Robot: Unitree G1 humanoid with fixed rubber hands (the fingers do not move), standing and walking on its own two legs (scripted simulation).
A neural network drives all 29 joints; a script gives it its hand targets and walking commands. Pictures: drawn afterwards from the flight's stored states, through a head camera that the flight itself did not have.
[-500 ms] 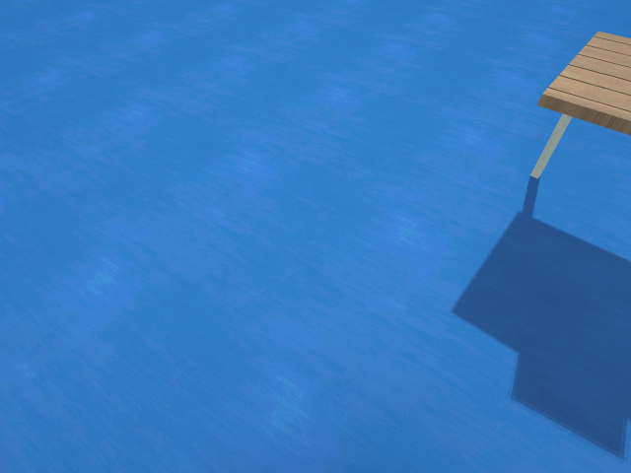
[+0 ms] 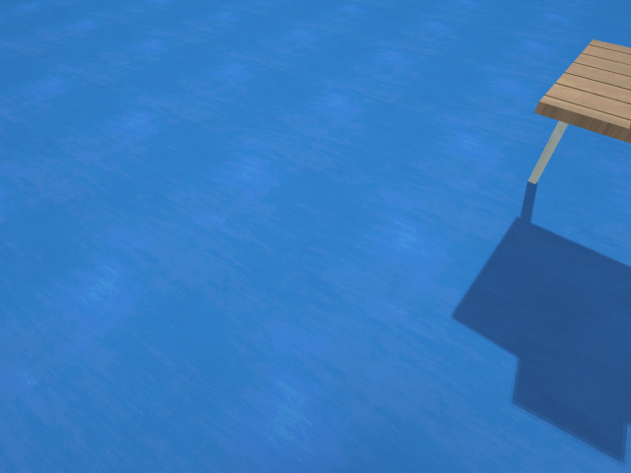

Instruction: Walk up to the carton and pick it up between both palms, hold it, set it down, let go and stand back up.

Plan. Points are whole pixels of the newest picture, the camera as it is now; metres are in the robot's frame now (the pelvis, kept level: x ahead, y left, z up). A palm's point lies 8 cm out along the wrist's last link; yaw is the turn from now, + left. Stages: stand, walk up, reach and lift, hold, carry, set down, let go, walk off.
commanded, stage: walk up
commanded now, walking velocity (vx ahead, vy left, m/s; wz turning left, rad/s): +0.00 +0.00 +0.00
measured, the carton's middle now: out of the picture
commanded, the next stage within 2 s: none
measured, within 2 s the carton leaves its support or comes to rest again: neither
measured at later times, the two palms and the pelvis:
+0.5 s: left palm out of the picture +0.11 +0.19 -0.12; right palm out of the picture -0.02 -0.31 -0.18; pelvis -0.02 -0.04 -0.02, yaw -13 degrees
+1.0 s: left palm out of the picture +0.15 +0.11 -0.16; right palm out of the picture +0.15 -0.40 -0.08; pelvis +0.10 -0.13 -0.01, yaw -26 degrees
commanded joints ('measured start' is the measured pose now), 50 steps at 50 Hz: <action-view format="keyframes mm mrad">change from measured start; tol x64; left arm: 1 53 87 20 -4 -1 -14 6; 50 -56 231 48 -191 15 -76 -75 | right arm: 1 35 -111 -26 -22 2 -21 -4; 50 154 -324 -132 13 -28 -54 -42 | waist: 1 -1 3 5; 26 -22 -431 -30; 50 -131 426 -44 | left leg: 1 -40 80 -93 -170 205 29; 6 0 203 -101 -40 869 10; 25 -350 109 -10 599 -183 -58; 50 435 625 -655 -422 -434 181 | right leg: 1 30 -38 44 -118 200 -42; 12 -351 -61 -70 513 -294 -6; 21 185 -389 453 -249 506 -139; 26 -130 -180 311 -447 -601 -190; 40 177 -180 412 -395 -60 -290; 50 -687 14 36 563 -170 -83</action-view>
